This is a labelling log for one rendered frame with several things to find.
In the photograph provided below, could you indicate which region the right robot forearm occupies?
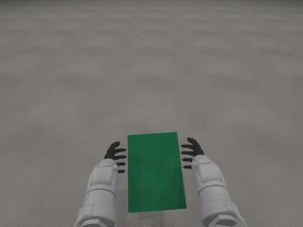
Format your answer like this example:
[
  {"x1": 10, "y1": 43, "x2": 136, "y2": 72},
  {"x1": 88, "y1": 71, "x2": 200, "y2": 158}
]
[{"x1": 191, "y1": 154, "x2": 248, "y2": 227}]

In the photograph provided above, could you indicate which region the left robot forearm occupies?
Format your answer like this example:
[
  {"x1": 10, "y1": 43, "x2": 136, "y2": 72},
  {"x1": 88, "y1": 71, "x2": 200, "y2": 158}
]
[{"x1": 74, "y1": 158, "x2": 118, "y2": 227}]

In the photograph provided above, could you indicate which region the right robot hand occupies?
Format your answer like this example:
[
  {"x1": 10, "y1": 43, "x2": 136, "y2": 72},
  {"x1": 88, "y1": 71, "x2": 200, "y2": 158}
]
[{"x1": 181, "y1": 137, "x2": 205, "y2": 169}]

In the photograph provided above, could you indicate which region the left robot hand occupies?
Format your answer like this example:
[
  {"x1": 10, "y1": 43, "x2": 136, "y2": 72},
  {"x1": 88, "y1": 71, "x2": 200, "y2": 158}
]
[{"x1": 104, "y1": 141, "x2": 127, "y2": 173}]

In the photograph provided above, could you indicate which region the carton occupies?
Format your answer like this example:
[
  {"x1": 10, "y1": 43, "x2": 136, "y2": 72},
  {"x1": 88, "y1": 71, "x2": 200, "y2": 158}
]
[{"x1": 128, "y1": 131, "x2": 187, "y2": 213}]

